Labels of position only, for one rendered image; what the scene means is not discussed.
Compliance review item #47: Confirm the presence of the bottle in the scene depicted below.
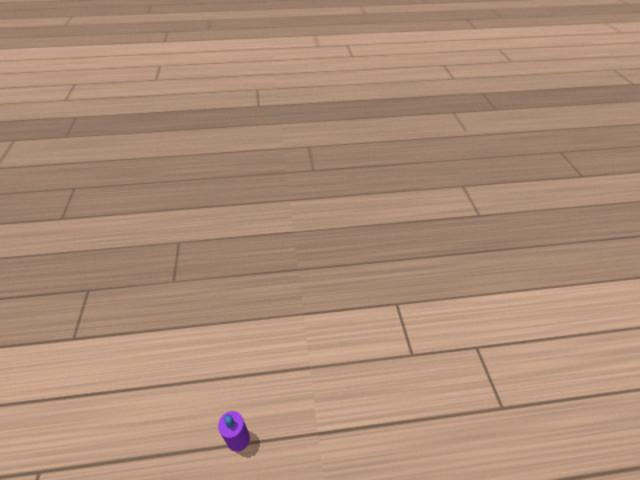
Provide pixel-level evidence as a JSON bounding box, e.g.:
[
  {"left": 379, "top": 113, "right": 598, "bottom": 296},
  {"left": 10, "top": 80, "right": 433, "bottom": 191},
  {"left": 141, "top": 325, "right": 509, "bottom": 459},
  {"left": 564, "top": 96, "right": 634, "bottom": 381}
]
[{"left": 218, "top": 411, "right": 250, "bottom": 452}]

